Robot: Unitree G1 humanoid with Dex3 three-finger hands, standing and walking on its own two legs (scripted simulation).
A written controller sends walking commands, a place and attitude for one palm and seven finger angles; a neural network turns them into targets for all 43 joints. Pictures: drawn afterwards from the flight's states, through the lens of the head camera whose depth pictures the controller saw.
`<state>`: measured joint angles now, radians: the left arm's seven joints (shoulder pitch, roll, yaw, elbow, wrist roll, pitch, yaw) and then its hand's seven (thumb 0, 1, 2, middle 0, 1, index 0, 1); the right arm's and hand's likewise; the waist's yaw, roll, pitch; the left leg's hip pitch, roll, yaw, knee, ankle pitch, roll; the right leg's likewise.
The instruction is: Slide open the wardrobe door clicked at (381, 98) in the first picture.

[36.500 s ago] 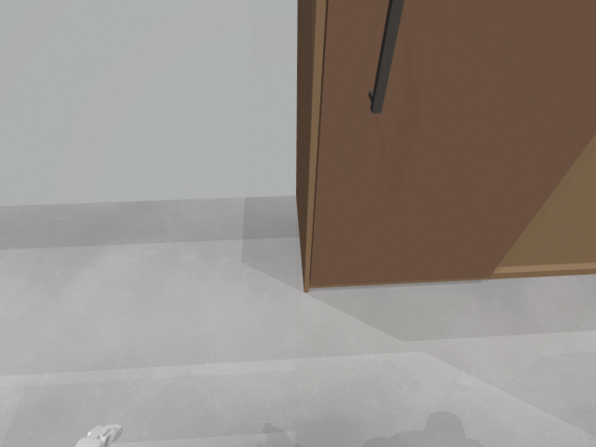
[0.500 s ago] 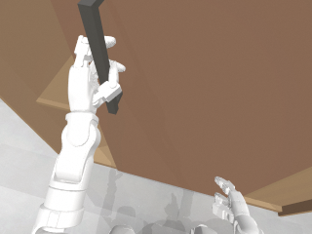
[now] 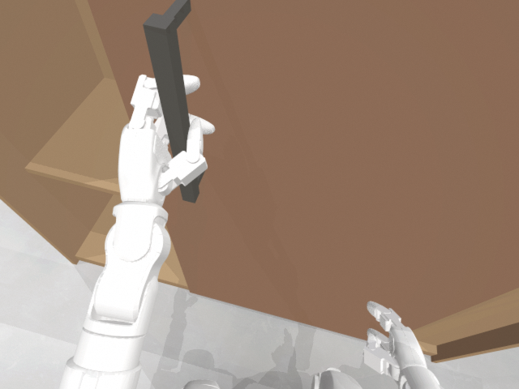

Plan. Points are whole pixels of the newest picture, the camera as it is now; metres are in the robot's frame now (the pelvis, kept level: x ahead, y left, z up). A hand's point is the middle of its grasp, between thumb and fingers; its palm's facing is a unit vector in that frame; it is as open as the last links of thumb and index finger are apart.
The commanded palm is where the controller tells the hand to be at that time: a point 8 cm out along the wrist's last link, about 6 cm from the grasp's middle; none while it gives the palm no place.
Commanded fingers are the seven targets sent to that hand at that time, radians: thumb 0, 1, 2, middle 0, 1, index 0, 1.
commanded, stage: step sideways, sliding the door along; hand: left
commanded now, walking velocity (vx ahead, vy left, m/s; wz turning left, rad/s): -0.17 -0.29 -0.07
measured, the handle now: (186, 122) +0.37 +0.19 +0.18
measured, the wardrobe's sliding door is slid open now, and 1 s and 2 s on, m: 0.47 0.54 0.54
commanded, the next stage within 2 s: stop walking and hold the door there in 0.50 s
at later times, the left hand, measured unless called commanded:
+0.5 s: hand (258, 171) +0.32 +0.09 +0.18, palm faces +0.19 -0.98 +0.02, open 6.7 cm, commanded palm +0.30 +0.06 +0.17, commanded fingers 0.00 0.90 0.90 -0.45 -1.40 -0.45 -1.40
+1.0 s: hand (253, 167) +0.33 +0.09 +0.18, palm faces +0.31 -0.94 -0.16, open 6.5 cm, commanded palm +0.30 +0.12 +0.15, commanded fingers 0.00 0.90 0.90 -0.45 -1.40 -0.45 -1.40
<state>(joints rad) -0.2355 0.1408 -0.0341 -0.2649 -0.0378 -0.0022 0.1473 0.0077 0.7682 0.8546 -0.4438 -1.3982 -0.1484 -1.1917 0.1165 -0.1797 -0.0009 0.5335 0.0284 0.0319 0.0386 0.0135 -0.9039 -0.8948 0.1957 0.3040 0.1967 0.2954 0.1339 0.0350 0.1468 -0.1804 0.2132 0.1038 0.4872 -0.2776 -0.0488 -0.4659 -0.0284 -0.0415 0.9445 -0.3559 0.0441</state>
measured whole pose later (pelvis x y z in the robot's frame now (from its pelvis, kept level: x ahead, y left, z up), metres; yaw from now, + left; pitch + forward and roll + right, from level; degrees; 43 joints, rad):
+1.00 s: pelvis -0.02 -0.11 -0.02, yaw -6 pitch -2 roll -1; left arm -0.16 0.36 0.26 0.01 -0.07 -0.03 0.15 -0.07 0.67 0.84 -0.46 -1.40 -0.23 -1.31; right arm 0.14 -0.30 -0.02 0.66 0.03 0.01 -0.09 0.01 -0.91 -0.89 0.20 0.30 0.20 0.30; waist -0.01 0.02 -0.05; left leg -0.30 0.02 0.10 0.63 -0.29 0.05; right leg -0.30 -0.08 -0.01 0.59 -0.28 0.06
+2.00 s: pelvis -0.03 -0.05 -0.01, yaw -7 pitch -2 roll -2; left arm -0.23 0.23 0.10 0.04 -0.07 -0.07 0.16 -0.04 0.74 0.83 -0.46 -1.40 -0.28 -1.37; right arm 0.17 -0.18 0.04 0.66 0.02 0.02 -0.07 0.01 -0.90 -0.89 0.20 0.30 0.20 0.30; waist 0.03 0.02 -0.03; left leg -0.22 -0.06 0.16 0.42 -0.19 0.11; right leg -0.36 -0.03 -0.03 0.86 -0.41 0.02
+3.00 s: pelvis -0.06 +0.04 -0.02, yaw -9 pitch -2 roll +0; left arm -0.42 0.17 -0.01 0.25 -0.06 -0.09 0.11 -0.03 0.72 0.79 -0.46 -1.40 -0.27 -1.37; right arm 0.18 -0.19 0.05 0.71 0.02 0.01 -0.08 0.01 -0.90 -0.89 0.20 0.30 0.20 0.30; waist 0.03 0.01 -0.03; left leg -0.29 0.01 -0.01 0.56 -0.24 0.00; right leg -0.27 -0.05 -0.01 0.53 -0.23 0.04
